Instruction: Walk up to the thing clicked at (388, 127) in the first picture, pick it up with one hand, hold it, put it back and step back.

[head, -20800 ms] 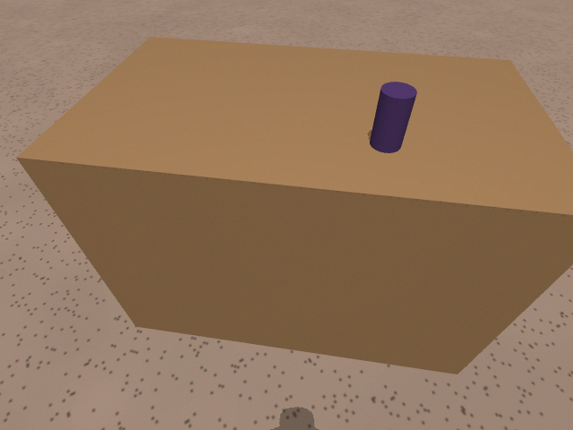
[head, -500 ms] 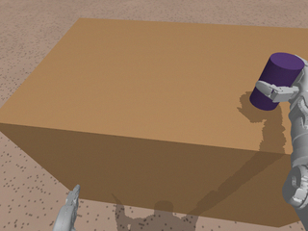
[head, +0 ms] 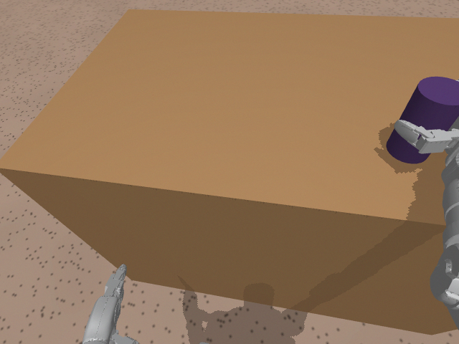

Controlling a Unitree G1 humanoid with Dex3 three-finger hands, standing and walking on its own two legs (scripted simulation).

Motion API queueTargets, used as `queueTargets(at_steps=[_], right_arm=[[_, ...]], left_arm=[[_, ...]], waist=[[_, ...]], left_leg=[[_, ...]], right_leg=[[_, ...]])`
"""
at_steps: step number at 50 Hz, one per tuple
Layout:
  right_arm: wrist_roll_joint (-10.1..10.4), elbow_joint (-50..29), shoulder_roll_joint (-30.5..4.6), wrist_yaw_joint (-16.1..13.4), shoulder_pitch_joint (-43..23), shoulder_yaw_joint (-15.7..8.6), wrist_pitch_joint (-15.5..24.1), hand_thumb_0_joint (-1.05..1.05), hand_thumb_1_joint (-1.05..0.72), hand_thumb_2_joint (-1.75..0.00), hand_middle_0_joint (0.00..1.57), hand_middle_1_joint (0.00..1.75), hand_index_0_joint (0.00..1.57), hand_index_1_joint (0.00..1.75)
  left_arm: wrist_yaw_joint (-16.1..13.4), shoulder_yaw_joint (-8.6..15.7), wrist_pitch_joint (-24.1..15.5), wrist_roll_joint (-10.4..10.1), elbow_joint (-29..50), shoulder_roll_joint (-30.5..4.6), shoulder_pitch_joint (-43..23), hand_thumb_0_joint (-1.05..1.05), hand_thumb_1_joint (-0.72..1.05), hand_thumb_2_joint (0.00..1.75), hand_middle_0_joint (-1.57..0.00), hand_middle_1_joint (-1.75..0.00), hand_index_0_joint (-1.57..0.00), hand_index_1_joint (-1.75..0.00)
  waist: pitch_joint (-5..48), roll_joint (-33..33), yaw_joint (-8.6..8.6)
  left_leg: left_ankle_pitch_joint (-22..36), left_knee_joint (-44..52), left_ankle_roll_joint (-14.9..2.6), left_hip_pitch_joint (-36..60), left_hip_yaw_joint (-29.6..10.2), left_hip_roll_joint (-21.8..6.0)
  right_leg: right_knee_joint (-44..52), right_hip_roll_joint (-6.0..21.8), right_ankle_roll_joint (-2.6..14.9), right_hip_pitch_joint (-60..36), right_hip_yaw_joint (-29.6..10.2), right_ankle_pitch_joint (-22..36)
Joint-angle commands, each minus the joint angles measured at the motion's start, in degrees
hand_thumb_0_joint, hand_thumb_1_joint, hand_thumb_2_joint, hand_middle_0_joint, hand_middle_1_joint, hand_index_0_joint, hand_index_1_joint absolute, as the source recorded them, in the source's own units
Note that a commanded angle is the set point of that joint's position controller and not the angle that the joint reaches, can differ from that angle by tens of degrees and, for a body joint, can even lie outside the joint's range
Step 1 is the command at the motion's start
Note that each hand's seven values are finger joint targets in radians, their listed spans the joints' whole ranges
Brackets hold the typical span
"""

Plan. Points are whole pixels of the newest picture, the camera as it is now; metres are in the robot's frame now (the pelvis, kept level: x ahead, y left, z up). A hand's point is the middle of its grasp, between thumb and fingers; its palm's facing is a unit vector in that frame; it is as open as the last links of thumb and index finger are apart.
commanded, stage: lower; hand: right
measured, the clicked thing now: (423, 123) +0.49 -0.24 +0.13
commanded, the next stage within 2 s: loosen in 0.30 s
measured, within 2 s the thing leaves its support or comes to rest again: rests again in 0.16 s
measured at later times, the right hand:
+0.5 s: hand (423, 120) +0.51 -0.24 +0.12, palm faces +0.24 +0.97 +0.02, open 10.1 cm
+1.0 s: hand (423, 118) +0.51 -0.24 +0.13, palm faces +0.24 +0.97 +0.02, open 12.1 cm
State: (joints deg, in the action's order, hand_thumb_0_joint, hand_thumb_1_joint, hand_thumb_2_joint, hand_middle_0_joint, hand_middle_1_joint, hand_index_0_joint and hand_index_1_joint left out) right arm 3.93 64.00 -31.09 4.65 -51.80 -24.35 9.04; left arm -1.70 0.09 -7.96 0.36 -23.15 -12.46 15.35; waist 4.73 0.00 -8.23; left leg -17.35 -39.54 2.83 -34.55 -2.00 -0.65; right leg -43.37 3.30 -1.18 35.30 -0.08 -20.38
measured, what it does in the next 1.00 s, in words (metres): stands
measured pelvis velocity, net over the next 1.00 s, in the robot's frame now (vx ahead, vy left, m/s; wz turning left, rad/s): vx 0.00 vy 0.00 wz -0.01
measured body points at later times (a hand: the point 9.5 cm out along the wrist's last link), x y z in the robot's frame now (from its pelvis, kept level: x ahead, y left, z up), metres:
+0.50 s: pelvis +0.00 +0.00 -0.01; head +0.08 -0.02 +0.43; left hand +0.16 +0.26 -0.05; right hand +0.49 -0.29 +0.13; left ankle +0.02 +0.15 -0.71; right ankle +0.00 -0.13 -0.71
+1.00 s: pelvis +0.00 +0.00 -0.01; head +0.08 -0.01 +0.43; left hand +0.15 +0.26 -0.06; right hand +0.49 -0.29 +0.13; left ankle +0.02 +0.15 -0.71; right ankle +0.00 -0.13 -0.71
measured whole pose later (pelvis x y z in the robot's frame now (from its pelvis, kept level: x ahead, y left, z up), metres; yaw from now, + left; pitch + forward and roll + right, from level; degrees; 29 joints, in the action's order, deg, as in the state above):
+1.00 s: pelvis +0.00 +0.00 -0.01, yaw +0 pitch +15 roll +2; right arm 3.7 65.0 -32.2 6.6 -53.4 -26.7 10.6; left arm -0.7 0.3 -5.1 0.4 -15.2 -13.8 18.8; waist 6.5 0.4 -8.8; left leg -20.6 -46.0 2.5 -40.8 -1.5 -0.6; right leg -49.2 3.3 -1.5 41.5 -0.9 -23.2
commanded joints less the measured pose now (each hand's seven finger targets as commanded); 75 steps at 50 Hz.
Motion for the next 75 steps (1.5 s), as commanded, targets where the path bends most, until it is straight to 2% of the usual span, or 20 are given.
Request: queueTargets(at_steps=[1,2,5,8,12,16,18,21,23,27,29,36,55,59,63,65,68,70,72,75], right_arm=[[1.64,-17.8,-16.97,0.8,-33.0,-1.63,5.9,0.0,-0.16,-1.33,1.29,1.45,1.34,1.45],[1.85,-15.96,-13.81,1.08,-32.36,-0.08,5.76,0.0,-0.17,-1.33,1.29,1.45,1.34,1.45],[1.91,-19.72,-18.82,0.95,-34.73,-3.22,6.49,0.0,-0.2,-1.33,1.29,1.45,1.34,1.45],[1.73,-13.01,-14.8,1.04,-29.87,-1.85,6.05,0.0,-0.18,-1.33,1.3,1.46,1.34,1.46],[1.17,-14.35,-18.47,1.05,-30.11,-3.61,6.86,0.0,-0.23,-1.34,1.31,1.46,1.35,1.46],[1.1,-16.39,-19.36,0.72,-31.24,-4.73,7.55,0.0,-0.22,-1.33,1.3,1.45,1.34,1.45],[0.65,-11.58,-15.24,0.96,-27.88,-2.11,6.97,0.0,-0.2,-1.32,1.29,1.44,1.33,1.44],[0.52,-11.78,-15.68,1.19,-28.15,-2.34,7.17,0.0,-0.14,-1.28,1.28,1.41,1.33,1.42],[0.36,-14.19,-18.6,1.29,-28.86,-3.78,7.01,0.0,-0.07,-1.12,1.22,1.25,1.25,1.26],[0.52,-12.16,-14.01,2.1,-28.37,-1.08,6.34,0.0,0.07,-0.82,1.13,1.04,1.16,1.04],[0.47,-12.38,-17.04,1.89,-28.57,-3.51,6.19,0.0,0.16,-0.69,1.12,0.95,1.13,0.95],[0.08,-15.0,-16.6,1.7,-31.35,-2.56,6.38,0.0,0.35,-0.45,0.9,0.7,0.91,0.7],[0.19,-9.58,-15.26,2.19,-26.96,-2.5,5.21,0.0,0.36,-0.32,0.4,0.39,0.4,0.39],[0.08,-19.0,-24.53,1.86,-32.68,-7.11,5.91,0.0,0.34,-0.33,0.35,0.37,0.36,0.37],[0.56,-21.59,-24.11,2.53,-32.16,-6.13,4.03,0.0,0.37,-0.21,0.26,0.25,0.26,0.25],[0.68,-25.81,-29.67,2.25,-36.42,-8.8,3.24,0.0,0.39,-0.15,0.21,0.18,0.2,0.18],[0.26,-15.83,-23.27,3.54,-32.03,-4.23,-0.58,0.0,0.49,-0.05,0.1,0.07,0.1,0.07],[-0.17,-10.97,-21.53,4.86,-32.18,-1.9,-2.92,0.0,0.53,-0.04,0.08,0.06,0.08,0.06],[-0.6,-13.1,-30.81,5.91,-35.64,-6.46,-4.47,0.0,0.6,-0.06,0.05,0.07,0.06,0.07],[-0.16,-4.24,-23.45,9.99,-33.33,-0.93,-7.44,0.0,0.61,-0.06,0.04,0.07,0.05,0.07]], left_arm=[[-1.03,5.23,-2.69,0.07,7.69,-9.56,0.07,0.0,-0.55,0.05,-0.05,-0.04,-0.05,-0.05],[-0.72,3.48,-2.59,-0.02,5.43,-6.98,1.05,0.0,-0.54,0.05,-0.05,-0.05,-0.05,-0.05],[-1.44,6.01,-3.21,-0.08,10.72,-10.78,-4.91,0.0,-0.55,0.06,-0.05,-0.05,-0.05,-0.05],[-1.07,3.66,-2.58,-0.13,9.97,-8.75,-2.65,0.0,-0.54,0.05,-0.05,-0.05,-0.05,-0.05],[-0.83,4.51,-1.77,0.18,9.24,-9.46,0.25,0.0,-0.55,0.05,-0.05,-0.04,-0.05,-0.05],[-0.64,5.02,-1.91,0.0,14.43,-9.99,-2.67,0.0,-0.54,0.04,-0.05,-0.04,-0.05,-0.05],[-0.24,3.01,-1.23,0.12,10.52,-7.11,1.02,0.0,-0.54,0.05,-0.05,-0.04,-0.05,-0.05],[-0.47,5.92,-1.39,-0.09,14.12,-9.8,0.58,0.0,-0.54,0.04,-0.06,-0.05,-0.06,-0.05],[-0.49,6.6,-1.35,-0.02,17.15,-11.56,-0.2,0.0,-0.5,0.02,-0.06,-0.05,-0.07,-0.04],[0.21,3.5,-0.87,-0.06,13.88,-7.35,2.44,0.0,-0.5,0.02,-0.06,-0.05,-0.07,-0.04],[-0.03,4.88,-1.06,-0.1,17.01,-9.72,0.32,0.0,-0.51,0.02,-0.06,-0.05,-0.07,-0.04],[-0.11,5.24,-0.63,0.04,15.93,-9.64,1.55,0.0,-0.53,0.05,-0.05,-0.05,-0.06,-0.05],[0.13,4.88,0.18,0.01,14.76,-8.98,5.23,0.0,-0.5,0.02,-0.06,-0.05,-0.06,-0.04],[-0.28,7.25,0.27,-0.24,20.6,-12.5,2.0,0.0,-0.5,0.02,-0.05,-0.05,-0.06,-0.04],[-0.3,6.81,1.18,-0.98,16.33,-11.02,4.93,0.0,-0.51,0.03,-0.05,-0.05,-0.06,-0.04],[-0.59,5.78,1.1,-1.16,18.61,-11.41,1.27,0.0,-0.52,0.03,-0.05,-0.04,-0.05,-0.04],[-0.13,0.3,1.65,-1.43,9.52,-5.15,2.28,0.0,-0.52,0.03,-0.05,-0.04,-0.05,-0.04],[-0.41,1.85,1.3,-1.39,6.07,-6.61,0.49,0.0,-0.52,0.03,-0.05,-0.04,-0.05,-0.04],[-1.08,5.06,0.58,-1.38,10.37,-12.09,-4.13,0.0,-0.53,0.02,-0.06,-0.05,-0.06,-0.04],[-1.22,4.93,0.11,-1.65,7.66,-11.48,-0.94,0.0,-0.53,0.02,-0.06,-0.05,-0.06,-0.04]], waist=[[28.04,11.42,-0.66],[26.82,11.04,-0.52],[32.32,9.42,-0.81],[27.7,7.49,-0.81],[29.35,9.14,-0.14],[28.75,6.29,-0.98],[24.42,7.74,-0.72],[26.94,6.19,-2.37],[28.89,6.42,-1.56],[27.37,9.33,-1.02],[28.43,6.62,-1.34],[28.23,8.81,-0.81],[25.13,7.49,-1.06],[32.27,7.87,0.23],[33.47,11.14,1.85],[35.03,12.47,2.6],[23.8,11.94,2.99],[21.25,10.44,2.18],[24.78,8.3,1.83],[21.41,3.84,-0.2]], left_leg=[[17.45,1.7,-2.6,4.94,3.45,2.28],[17.53,1.52,-2.58,4.62,3.29,2.24],[18.49,0.92,-2.44,6.49,3.41,2.26],[16.43,1.01,-2.58,5.99,3.75,2.58],[19.28,0.02,-2.49,6.48,3.54,2.52],[17.99,-0.12,-2.2,7.51,3.09,2.09],[16.76,-0.58,-2.33,5.14,3.27,2.19],[16.71,-0.94,-2.3,3.57,3.13,2.23],[17.53,-1.26,-2.32,4.42,3.27,2.15],[16.59,-1.66,-2.56,2.12,3.28,2.14],[18.01,-2.02,-2.47,4.1,3.48,2.13],[15.35,-2.36,-2.8,2.84,3.39,2.23],[15.47,-2.84,-2.67,2.05,3.3,2.07],[17.6,-2.76,-2.73,6.86,3.17,1.86],[19.22,-1.95,-2.91,8.86,3.39,1.92],[19.05,-1.37,-2.97,10.17,3.54,1.85],[16.17,0.91,-3.06,8.69,3.53,1.8],[15.87,1.83,-2.85,7.19,3.29,1.77],[17.22,2.18,-2.67,9.02,3.1,1.7],[17.8,3.1,-2.47,7.95,4.14,2.1]], right_leg=[[2.18,-1.36,0.37,-19.51,0.09,23.43],[1.86,-1.59,0.55,-18.52,0.29,22.67],[1.15,-1.35,0.69,-19.54,-0.1,23.02],[1.93,-1.37,0.6,-16.15,-0.3,20.47],[0.73,-1.53,0.49,-16.63,0.08,24.67],[0.94,-2.0,1.29,-12.74,0.51,18.34],[0.77,-2.04,1.18,-11.55,0.68,17.63],[-0.05,-1.85,1.42,-12.9,0.3,17.42],[-0.44,-1.75,1.27,-13.57,0.24,18.7],[-0.85,-1.83,1.04,-13.55,0.29,19.52],[-1.05,-1.67,1.05,-12.42,0.13,19.96],[-0.55,-1.63,0.98,-12.31,0.09,17.82],[-1.39,-2.03,1.21,-10.35,0.31,16.81],[-1.2,-2.16,1.14,-12.13,0.42,18.75],[-0.04,-2.48,0.89,-16.02,0.56,21.9],[0.56,-2.26,0.54,-17.55,0.31,23.26],[2.46,-2.42,0.64,-13.58,0.74,20.09],[3.2,-2.21,0.94,-12.95,0.79,18.8],[3.4,-2.18,1.16,-13.52,0.7,19.14],[3.71,-1.76,1.45,-14.96,0.16,20.94]])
